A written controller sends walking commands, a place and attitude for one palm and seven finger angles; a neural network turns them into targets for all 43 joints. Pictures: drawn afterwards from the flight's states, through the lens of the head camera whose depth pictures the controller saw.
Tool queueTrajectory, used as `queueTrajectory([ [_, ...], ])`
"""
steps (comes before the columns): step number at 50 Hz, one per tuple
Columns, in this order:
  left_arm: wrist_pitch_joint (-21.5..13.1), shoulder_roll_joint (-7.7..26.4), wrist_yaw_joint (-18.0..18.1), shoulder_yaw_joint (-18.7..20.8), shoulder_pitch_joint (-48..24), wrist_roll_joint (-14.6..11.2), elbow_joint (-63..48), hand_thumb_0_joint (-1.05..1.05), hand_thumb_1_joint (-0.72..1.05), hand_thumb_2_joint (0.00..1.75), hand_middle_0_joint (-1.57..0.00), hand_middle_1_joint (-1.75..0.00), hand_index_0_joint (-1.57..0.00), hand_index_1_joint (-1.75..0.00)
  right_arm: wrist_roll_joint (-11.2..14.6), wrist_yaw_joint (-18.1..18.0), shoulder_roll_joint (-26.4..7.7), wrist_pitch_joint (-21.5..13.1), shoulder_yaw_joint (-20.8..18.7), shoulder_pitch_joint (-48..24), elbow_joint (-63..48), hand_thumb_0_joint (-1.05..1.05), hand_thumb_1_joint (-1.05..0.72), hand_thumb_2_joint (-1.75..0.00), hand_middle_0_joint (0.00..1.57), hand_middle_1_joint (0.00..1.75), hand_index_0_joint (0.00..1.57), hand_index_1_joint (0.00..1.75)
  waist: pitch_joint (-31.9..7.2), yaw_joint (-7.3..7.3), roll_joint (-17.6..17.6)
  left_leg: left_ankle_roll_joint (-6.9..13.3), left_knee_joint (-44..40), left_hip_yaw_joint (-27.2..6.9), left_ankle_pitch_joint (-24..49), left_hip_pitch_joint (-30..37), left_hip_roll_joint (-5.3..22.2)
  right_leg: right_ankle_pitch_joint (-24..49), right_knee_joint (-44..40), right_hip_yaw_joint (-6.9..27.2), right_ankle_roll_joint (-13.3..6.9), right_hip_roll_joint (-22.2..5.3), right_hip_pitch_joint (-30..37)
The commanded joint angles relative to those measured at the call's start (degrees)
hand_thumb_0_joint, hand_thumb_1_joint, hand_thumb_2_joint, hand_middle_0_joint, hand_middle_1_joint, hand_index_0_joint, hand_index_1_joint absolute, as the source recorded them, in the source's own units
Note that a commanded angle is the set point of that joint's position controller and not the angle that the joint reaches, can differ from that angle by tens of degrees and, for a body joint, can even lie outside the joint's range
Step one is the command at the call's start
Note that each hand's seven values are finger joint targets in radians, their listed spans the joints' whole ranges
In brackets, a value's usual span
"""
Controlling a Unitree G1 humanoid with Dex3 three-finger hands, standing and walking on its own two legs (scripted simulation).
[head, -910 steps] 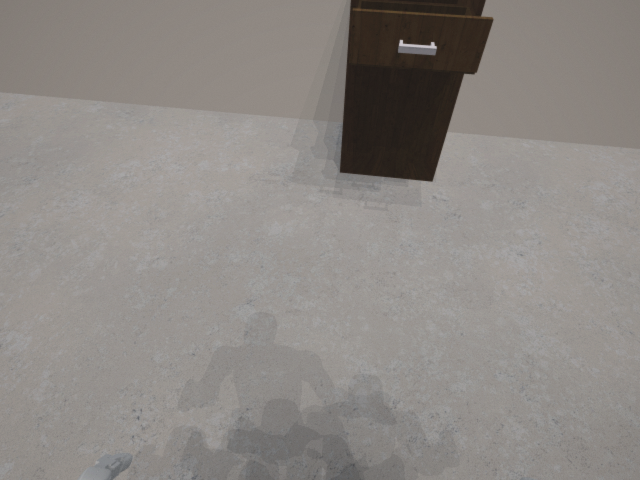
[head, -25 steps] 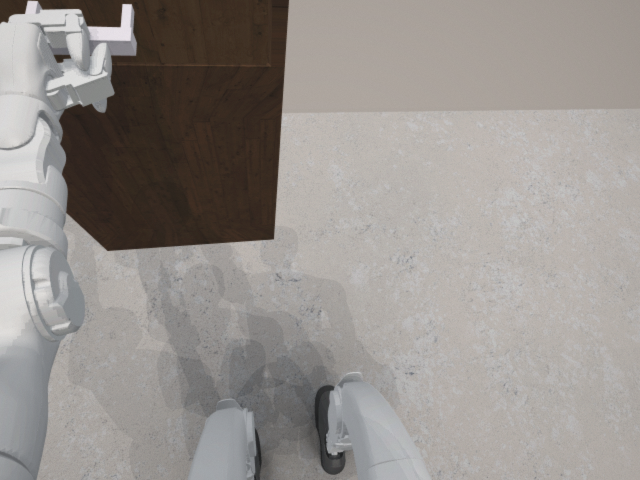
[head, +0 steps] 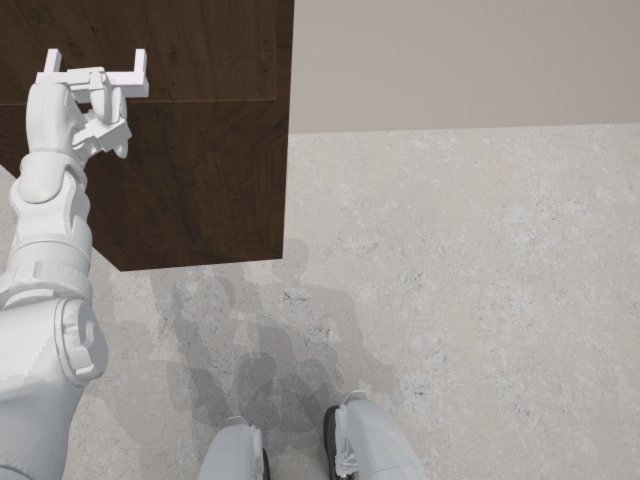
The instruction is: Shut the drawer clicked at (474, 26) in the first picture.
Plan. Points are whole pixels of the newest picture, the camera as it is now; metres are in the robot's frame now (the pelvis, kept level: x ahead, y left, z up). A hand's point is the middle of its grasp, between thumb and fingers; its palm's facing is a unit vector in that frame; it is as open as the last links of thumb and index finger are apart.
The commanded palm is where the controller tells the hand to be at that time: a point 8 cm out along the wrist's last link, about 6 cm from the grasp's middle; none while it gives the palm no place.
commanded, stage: draw the hand back to the body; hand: left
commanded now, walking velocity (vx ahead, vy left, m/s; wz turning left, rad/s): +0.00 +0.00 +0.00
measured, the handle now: (96, 71) +0.60 +0.22 +0.07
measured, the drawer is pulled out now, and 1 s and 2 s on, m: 0.00 0.00 0.00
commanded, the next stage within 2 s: step back with the hand held close in 1.42 s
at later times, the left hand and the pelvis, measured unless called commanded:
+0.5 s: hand (45, 181) +0.41 +0.21 +0.13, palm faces +0.04 -1.00 -0.04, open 3.2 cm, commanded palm +0.37 +0.26 +0.14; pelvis +0.05 +0.00 +0.05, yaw +1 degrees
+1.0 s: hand out of the picture +0.28 +0.23 +0.21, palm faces +0.35 -0.88 -0.32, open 3.2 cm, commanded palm +0.23 +0.27 +0.22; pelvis +0.05 +0.00 +0.08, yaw +2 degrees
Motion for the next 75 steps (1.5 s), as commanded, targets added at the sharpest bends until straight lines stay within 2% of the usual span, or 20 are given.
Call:
queueTrajectory([
  [1, -4.3, 14.5, 1.6, 2.7, -25.2, -1.8, -14.7, 0.00, 0.90, 0.90, -1.40, -1.60, -1.40, -1.60, -0.1, -1.0, -10.5, 0.2, -4.5, 10.8, -2.4, 0.00, -0.90, -0.90, 0.20, 0.30, 0.20, 0.30, -29.4, -1.00, 7.0, -1.3, -9.0, -3.7, 22.4, 17.7, 0.0, 11.1, -4.6, 2.8, -1.0, 2.2, 19.2],
  [2, -4.3, 12.6, 1.5, 1.6, -24.9, -2.2, -14.6, 0.00, 0.90, 0.90, -1.40, -1.60, -1.40, -1.60, -0.1, -0.9, -10.3, 0.2, -4.7, 10.8, -2.3, 0.00, -0.90, -0.90, 0.20, 0.30, 0.20, 0.30, -28.9, -1.35, 6.8, -1.4, -9.0, -3.7, 23.1, 18.4, 0.0, 11.7, -4.7, 2.7, -0.9, 2.3, 18.8],
  [5, -4.6, 16.4, 1.0, 6.2, -12.8, -3.7, -23.2, 0.00, 0.90, 0.90, -1.40, -1.60, -1.40, -1.60, 0.3, -0.6, -10.5, 0.9, -5.3, 10.1, -5.3, 0.00, -0.90, -0.90, 0.20, 0.30, 0.20, 0.30, -37.0, 3.92, 8.6, -1.8, -10.7, -2.5, 31.0, 23.8, -0.3, 18.9, -5.2, 3.2, -1.4, 2.5, 27.9],
  [8, -3.3, 13.4, 0.1, 4.7, -0.9, -5.9, -35.5, 0.00, 0.90, 0.90, -1.40, -1.60, -1.40, -1.60, 1.6, -0.2, -9.0, 0.9, -5.7, 8.0, -8.0, 0.00, -0.90, -0.90, 0.20, 0.30, 0.20, 0.30, -40.3, 6.66, 9.7, -2.2, -13.1, -2.0, 40.2, 28.9, 0.1, 26.2, -7.1, 3.5, -1.3, 2.4, 34.8],
  [12, 1.0, 4.1, -1.1, -1.2, 10.8, -9.1, -39.8, 0.00, 0.90, 0.90, -1.40, -1.60, -1.40, -1.60, 3.4, -0.6, -8.0, 0.2, -6.2, 5.3, -8.7, 0.00, -0.90, -0.90, 0.20, 0.30, 0.20, 0.30, -28.5, 5.66, 2.3, -1.3, -17.2, -1.1, 37.5, 27.1, 0.9, 26.3, -11.2, 2.7, -0.6, 2.5, 36.8],
  [14, 3.2, 2.7, -1.1, -1.8, 14.0, -10.3, -40.4, 0.00, 0.90, 0.90, -1.40, -1.60, -1.40, -1.60, 3.9, -1.1, -8.3, -0.3, -6.3, 4.0, -8.6, 0.00, -0.90, -0.90, 0.20, 0.30, 0.20, 0.30, -22.5, 5.61, 0.6, -1.3, -19.3, -0.7, 33.5, 26.0, 0.8, 24.1, -12.7, 2.3, -0.5, 2.5, 36.8],
  [15, 3.8, 1.4, -1.1, -2.5, 14.7, -10.9, -41.8, 0.00, 0.90, 0.90, -1.40, -1.60, -1.40, -1.60, 4.2, -1.5, -8.2, -0.8, -6.2, 3.1, -8.7, 0.00, -0.90, -0.90, 0.20, 0.30, 0.20, 0.30, -20.5, 5.61, 2.2, -1.2, -20.0, -0.4, 33.2, 27.0, 0.6, 23.8, -13.6, 2.3, -0.7, 2.3, 36.3],
  [19, 4.9, -1.1, -0.8, -4.6, 20.0, -11.3, -48.6, 0.00, 0.90, 0.90, -1.40, -1.60, -1.40, -1.60, 4.2, -1.8, -7.4, -2.7, -6.1, 1.3, -8.6, 0.00, -0.90, -0.90, 0.20, 0.30, 0.20, 0.30, -19.3, 6.47, 4.1, -2.1, -21.9, -1.0, 36.2, 32.2, 0.6, 23.9, -14.9, 1.8, -0.8, 1.9, 37.3],
  [24, 5.2, -0.4, -1.2, -4.5, 24.7, -11.9, -58.0, 0.00, 0.90, 0.90, -1.40, -1.60, -1.40, -1.60, 4.3, -2.6, -6.9, -5.1, -5.8, -2.2, -9.4, 0.00, -0.90, -0.90, 0.20, 0.30, 0.20, 0.30, -19.5, 7.59, 3.1, -2.7, -23.9, -1.5, 37.1, 36.1, 0.5, 24.9, -16.1, 1.7, -0.8, 1.4, 41.4],
  [27, 6.2, -0.1, -1.8, -3.7, 29.1, -12.6, -63.2, 0.00, 0.90, 0.90, -1.40, -1.60, -1.40, -1.60, 4.4, -2.9, -6.3, -6.6, -5.2, -5.0, -10.4, 0.00, -0.90, -0.90, 0.20, 0.30, 0.20, 0.30, -18.8, 9.08, 5.6, -3.2, -25.4, -1.8, 38.6, 38.7, 0.3, 25.2, -17.0, 1.6, -1.1, 1.1, 43.5],
  [28, 7.9, 4.0, 5.3, -6.5, 30.5, -4.7, -68.7, 0.00, 0.90, 0.90, -1.40, -1.60, -1.40, -1.60, 4.1, -3.5, -6.1, -6.1, -6.0, -8.9, -10.8, 0.00, -0.90, -0.90, 0.20, 0.30, 0.20, 0.30, -17.8, 11.48, 5.5, -2.1, -27.6, -1.5, 37.2, 41.1, -0.4, 21.6, -20.2, 3.4, -1.7, -0.5, 45.2],
  [29, 9.4, 0.1, 9.0, -7.5, 34.6, -4.1, -70.8, 0.00, 0.90, 0.90, -1.40, -1.60, -1.40, -1.60, 3.8, -3.9, -5.3, -6.4, -5.8, -9.3, -11.4, 0.00, -0.90, -0.90, 0.20, 0.30, 0.20, 0.30, -15.4, 10.38, 4.0, -2.3, -29.3, -1.7, 35.1, 41.7, 0.1, 20.0, -21.6, 2.9, -1.6, -0.5, 44.9],
  [31, 11.7, -3.1, 12.2, -9.4, 42.2, -3.4, -72.2, 0.00, 0.90, 0.90, -1.40, -1.60, -1.40, -1.60, 4.0, -4.3, -4.9, -6.8, -5.3, -11.0, -11.4, 0.00, -0.90, -0.90, 0.20, 0.30, 0.20, 0.30, -11.2, 10.99, 2.4, -2.2, -31.6, -1.6, 33.9, 41.6, 0.5, 19.3, -23.3, 2.8, -1.6, -0.5, 46.5],
  [35, 14.1, -2.5, 15.8, -9.1, 45.9, -2.0, -76.9, 0.00, 0.90, 0.90, -1.40, -1.60, -1.40, -1.60, 3.7, -5.3, -5.0, -6.6, -4.6, -12.8, -10.3, 0.00, -0.90, -0.90, 0.20, 0.30, 0.20, 0.30, -7.2, 11.13, -1.8, -1.7, -35.4, -1.2, 31.0, 43.3, 0.5, 19.6, -26.8, 2.7, -1.5, -0.5, 50.9],
  [39, 15.1, -2.8, 17.4, -8.3, 49.7, -1.1, -82.5, 0.00, 0.90, 0.90, -1.40, -1.60, -1.40, -1.60, 3.3, -5.7, -4.2, -6.9, -4.1, -14.5, -10.0, 0.00, -0.90, -0.90, 0.20, 0.30, 0.20, 0.30, -6.2, 11.94, 0.6, -1.7, -38.4, -0.7, 31.6, 47.3, 0.4, 20.2, -29.3, 2.8, -1.5, -0.7, 54.4],
  [42, 15.3, -3.0, 17.9, -8.5, 52.2, -0.8, -87.3, 0.00, 0.90, 0.90, -1.40, -1.60, -1.40, -1.60, 2.8, -5.7, -3.9, -7.7, -3.7, -15.4, -9.7, 0.00, -0.90, -0.90, 0.20, 0.30, 0.20, 0.30, -5.1, 12.42, 2.7, -1.9, -40.3, -0.9, 32.2, 49.4, 0.2, 20.1, -31.1, 2.8, -1.6, -0.6, 56.4],
  [54, 15.0, -1.9, 18.7, -2.7, 71.8, -0.7, -100.8, 0.00, 0.90, 0.90, -1.40, -1.60, -1.40, -1.60, 1.7, -4.6, -3.0, -9.9, -4.1, -17.1, -9.0, 0.00, -0.90, -0.90, 0.20, 0.30, 0.20, 0.30, -0.6, 14.06, 2.0, -1.7, -42.5, -0.4, 32.3, 50.4, 0.0, 21.2, -34.2, 3.1, -1.4, -0.4, 60.2],
  [62, 13.9, -0.4, 19.2, 1.3, 80.8, -0.6, -107.2, 0.00, 0.90, 0.90, -1.40, -1.60, -1.40, -1.60, 1.8, -5.2, -2.6, -11.9, -4.6, -17.2, -9.2, 0.00, -0.90, -0.90, 0.20, 0.30, 0.20, 0.30, 2.9, 14.96, 0.9, -1.5, -42.9, -0.4, 26.2, 49.2, 0.1, 16.2, -35.6, 3.6, -1.3, 0.0, 58.7],
  [66, 13.9, -2.9, 19.2, -1.4, 78.3, -0.1, -103.6, 0.00, 0.90, 0.90, -1.40, -1.60, -1.40, -1.60, 1.9, -5.5, -2.9, -12.5, -4.7, -16.5, -7.9, 0.00, -0.90, -0.90, 0.20, 0.30, 0.20, 0.30, 8.0, 13.75, 0.5, -1.2, -43.4, -0.5, 21.2, 48.5, 0.1, 10.4, -37.3, 3.8, -1.2, -0.2, 54.8],
  [75, 12.9, -0.6, 20.1, 0.4, 77.6, 0.2, -105.9, 0.00, 0.90, 0.90, -1.40, -1.60, -1.40, -1.60, 1.5, -6.0, -2.8, -14.4, -4.7, -17.0, -7.6, 0.00, -0.90, -0.90, 0.20, 0.30, 0.20, 0.30, 3.5, 14.93, 2.3, -1.0, -43.2, -0.8, 20.2, 49.6, -0.5, 9.2, -37.6, 4.8, -1.4, -0.5, 57.5],
])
